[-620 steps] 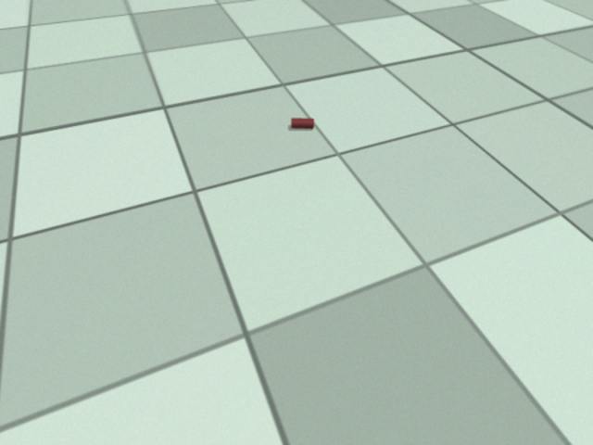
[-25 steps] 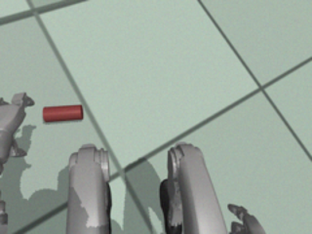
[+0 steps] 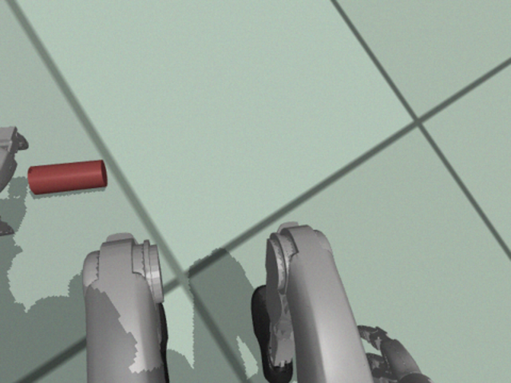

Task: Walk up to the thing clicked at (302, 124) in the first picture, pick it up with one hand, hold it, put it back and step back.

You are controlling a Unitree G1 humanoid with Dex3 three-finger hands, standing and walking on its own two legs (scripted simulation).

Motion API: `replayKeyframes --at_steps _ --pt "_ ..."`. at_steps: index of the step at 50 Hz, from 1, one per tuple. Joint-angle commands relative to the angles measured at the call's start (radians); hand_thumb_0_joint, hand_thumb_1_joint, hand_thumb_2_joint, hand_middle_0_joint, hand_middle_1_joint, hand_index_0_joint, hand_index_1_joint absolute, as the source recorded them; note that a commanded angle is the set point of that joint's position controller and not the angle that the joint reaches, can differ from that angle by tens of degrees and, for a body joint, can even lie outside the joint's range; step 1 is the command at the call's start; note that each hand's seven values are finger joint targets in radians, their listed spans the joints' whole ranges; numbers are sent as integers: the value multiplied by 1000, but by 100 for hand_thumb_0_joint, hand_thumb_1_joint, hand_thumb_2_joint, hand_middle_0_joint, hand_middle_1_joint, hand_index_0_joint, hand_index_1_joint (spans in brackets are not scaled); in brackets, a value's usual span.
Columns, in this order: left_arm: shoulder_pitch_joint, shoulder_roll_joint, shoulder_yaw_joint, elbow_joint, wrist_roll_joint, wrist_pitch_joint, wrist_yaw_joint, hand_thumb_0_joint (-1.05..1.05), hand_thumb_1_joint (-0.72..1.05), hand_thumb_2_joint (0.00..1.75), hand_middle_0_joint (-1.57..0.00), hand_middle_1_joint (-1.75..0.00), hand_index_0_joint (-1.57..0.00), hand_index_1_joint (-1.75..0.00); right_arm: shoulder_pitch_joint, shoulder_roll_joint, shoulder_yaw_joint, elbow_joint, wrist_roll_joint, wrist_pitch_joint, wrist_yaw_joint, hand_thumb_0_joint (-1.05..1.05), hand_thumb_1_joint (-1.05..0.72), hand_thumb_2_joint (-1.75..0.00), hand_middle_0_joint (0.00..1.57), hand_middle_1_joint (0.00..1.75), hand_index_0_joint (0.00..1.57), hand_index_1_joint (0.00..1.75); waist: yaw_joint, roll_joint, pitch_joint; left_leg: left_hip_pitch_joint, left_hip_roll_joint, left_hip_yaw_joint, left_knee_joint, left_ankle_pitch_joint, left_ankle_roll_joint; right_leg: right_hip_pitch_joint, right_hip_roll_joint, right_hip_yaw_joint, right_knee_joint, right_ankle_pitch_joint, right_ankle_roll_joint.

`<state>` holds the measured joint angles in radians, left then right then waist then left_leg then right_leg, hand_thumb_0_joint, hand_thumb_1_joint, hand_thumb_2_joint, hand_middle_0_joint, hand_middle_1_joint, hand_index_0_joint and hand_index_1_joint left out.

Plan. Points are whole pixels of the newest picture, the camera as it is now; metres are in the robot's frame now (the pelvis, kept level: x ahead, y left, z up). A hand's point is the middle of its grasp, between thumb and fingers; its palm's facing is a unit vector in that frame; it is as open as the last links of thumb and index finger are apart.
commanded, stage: rise first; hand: left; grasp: from above
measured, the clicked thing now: (70, 176) +0.46 +0.31 -0.32
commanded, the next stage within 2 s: approach in 2.00 s
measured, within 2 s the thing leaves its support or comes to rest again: neither
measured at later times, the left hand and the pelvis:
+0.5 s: hand (7, 189) +0.40 +0.36 -0.18, palm faces -0.44 -0.10 -0.89, open 14.1 cm; pelvis +0.00 +0.00 -0.02, yaw -1 degrees
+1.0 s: hand (15, 182) +0.42 +0.35 -0.20, palm faces -0.44 -0.12 -0.89, open 14.0 cm; pelvis +0.00 +0.00 -0.02, yaw -2 degrees
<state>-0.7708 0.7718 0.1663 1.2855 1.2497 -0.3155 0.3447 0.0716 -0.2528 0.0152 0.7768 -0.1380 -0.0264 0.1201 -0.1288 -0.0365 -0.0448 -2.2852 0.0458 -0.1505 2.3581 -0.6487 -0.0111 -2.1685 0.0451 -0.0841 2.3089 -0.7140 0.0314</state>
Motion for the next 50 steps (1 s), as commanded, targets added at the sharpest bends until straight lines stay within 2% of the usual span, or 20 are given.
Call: replayKeyframes --at_steps 1,3,5,7,12,16,17,24,25,27,31,36,37,41,42,43,44,45,47,50 --pt "-230 321 70 -119 -15 -19 48 0 -53 98 -7 -102 -8 -100 179 -240 -72 -25 -6 3 -13 0 -90 -90 20 30 20 30 25 229 -679 535 -20 102 -204 162 42 266 24 -62 -255 222 -58" --pt "-238 327 78 -117 -17 -27 52 0 -52 97 -7 -101 -9 -100 179 -241 -71 -24 -11 6 -13 0 -90 -90 20 30 20 30 18 238 -676 533 -20 100 -198 154 42 257 25 -65 -247 212 -58" --pt "-229 339 83 -111 -4 -29 57 0 -53 99 -7 -101 -8 -100 185 -241 -64 -20 -20 9 -11 0 -90 -90 20 30 20 30 18 251 -686 531 -20 103 -185 178 41 275 27 -66 -240 237 -58" --pt "-238 340 84 -114 -5 -28 65 0 -52 98 -6 -102 -8 -100 176 -241 -66 -20 -19 11 -12 0 -90 -90 20 30 20 30 19 250 -678 524 -18 101 -185 152 40 253 29 -66 -237 213 -60" --pt "-279 336 63 -104 0 -27 78 0 -53 98 -6 -102 -7 -101 167 -247 -59 -16 -22 7 -12 0 -90 -90 20 30 20 30 4 294 -655 532 -14 87 -190 112 34 196 33 -79 -220 177 -67" --pt "-274 336 70 -81 0 -22 90 0 -52 97 -6 -102 -8 -100 169 -251 -58 -14 -23 4 -13 0 -90 -90 20 30 20 30 0 295 -630 522 -16 82 -197 81 33 168 28 -85 -208 149 -68" --pt "-277 321 53 -70 5 -19 89 0 -52 97 -6 -103 -8 -101 168 -249 -58 -13 -21 2 -13 0 -90 -90 20 30 20 30 -4 296 -622 528 -13 77 -197 80 31 154 30 -88 -204 149 -69" --pt "-286 335 60 -63 0 -10 96 0 -52 97 -6 -102 -8 -100 174 -256 -52 -13 -22 -7 -12 0 -90 -90 20 30 20 30 -11 311 -623 525 -14 77 -189 102 31 167 27 -89 -196 174 -64" --pt "-280 336 56 -54 6 -8 94 0 -58 105 -9 -99 -6 -102 173 -253 -47 -13 -22 -6 -11 0 -90 -90 20 30 20 30 -11 309 -629 529 -15 77 -183 117 31 173 29 -90 -194 188 -64" --pt "-295 354 68 -74 5 -9 97 0 -53 99 -7 -102 -8 -101 177 -253 -48 -14 -21 -5 -11 0 -90 -90 20 30 20 30 -11 314 -660 530 -17 84 -172 140 32 197 30 -84 -196 212 -63" --pt "-283 353 75 -55 -2 -4 100 0 -54 100 -8 -100 -8 -100 185 -252 -43 -13 -27 -6 -6 0 -90 -90 20 30 20 30 -21 289 -651 516 -15 86 -153 168 37 216 31 -82 -194 242 -59" --pt "-302 369 78 -39 2 -5 96 0 -53 99 -9 -99 -9 -99 189 -251 -36 -13 -32 -4 -4 0 -90 -90 20 30 20 30 -27 278 -647 474 -16 89 -144 149 40 238 33 -79 -204 231 -57" --pt "-285 366 79 -25 2 -3 97 0 -52 99 -9 -99 -9 -99 186 -249 -30 -12 -35 -3 -3 0 -90 -90 20 30 20 30 -17 278 -647 469 -17 92 -143 148 40 250 34 -75 -208 231 -56" --pt "-316 366 69 -34 3 -6 94 0 -53 100 -9 -98 -8 -99 194 -258 -27 -14 -40 -4 -2 0 -90 -90 20 30 20 30 -36 282 -639 478 -17 82 -148 134 39 234 35 -85 -205 216 -58" --pt "-292 351 63 -2 4 -2 93 0 -54 100 -9 -99 -8 -100 193 -258 -27 -13 -38 -5 -2 0 -90 -90 20 30 20 30 -31 283 -625 479 -17 82 -150 130 37 226 35 -86 -201 212 -60" --pt "-318 364 67 -29 -1 -6 94 0 -53 100 -10 -98 -9 -99 188 -260 -28 -15 -37 -6 -1 0 -90 -90 20 30 20 30 -38 290 -631 485 -15 77 -151 127 37 218 35 -91 -197 207 -59" --pt "-307 374 66 -9 10 -3 93 0 -53 100 -11 -97 -9 -98 190 -259 -23 -15 -37 -6 -1 0 -90 -90 20 30 20 30 -32 297 -628 485 -16 77 -151 130 36 218 36 -89 -196 211 -62" --pt "-322 370 68 -15 6 -4 95 0 -53 100 -11 -97 -9 -98 191 -263 -22 -16 -39 -4 -1 0 -90 -90 20 30 20 30 -41 291 -625 478 -15 73 -151 126 36 212 35 -95 -193 208 -60" --pt "-315 370 65 -10 10 -3 98 0 -52 99 -12 -97 -10 -98 191 -258 -18 -14 -37 -5 -1 0 -90 -90 20 30 20 30 -31 304 -618 476 -18 79 -153 124 35 214 36 -91 -194 204 -63" --pt "-323 377 70 -11 14 -4 102 0 -52 99 -12 -95 -11 -97 186 -264 -19 -17 -37 -6 -2 0 -90 -90 20 30 20 30 -35 326 -622 500 -16 71 -161 119 30 191 36 -99 -183 197 -65"
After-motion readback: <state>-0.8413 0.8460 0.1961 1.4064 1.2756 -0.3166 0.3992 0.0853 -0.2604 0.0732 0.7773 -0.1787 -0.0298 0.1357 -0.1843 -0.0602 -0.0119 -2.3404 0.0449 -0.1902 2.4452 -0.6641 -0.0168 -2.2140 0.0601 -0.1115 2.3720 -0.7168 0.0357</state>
